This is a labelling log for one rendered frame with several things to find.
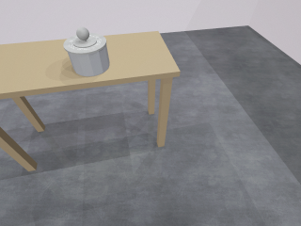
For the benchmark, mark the knob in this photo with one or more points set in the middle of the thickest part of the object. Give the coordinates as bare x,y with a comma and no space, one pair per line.
82,33

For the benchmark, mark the lid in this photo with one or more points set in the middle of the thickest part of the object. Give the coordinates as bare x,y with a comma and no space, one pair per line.
93,44

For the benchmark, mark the table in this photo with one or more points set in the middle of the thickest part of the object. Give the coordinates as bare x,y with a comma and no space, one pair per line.
40,67

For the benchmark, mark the pot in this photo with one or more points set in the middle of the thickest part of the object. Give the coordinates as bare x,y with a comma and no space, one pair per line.
91,64

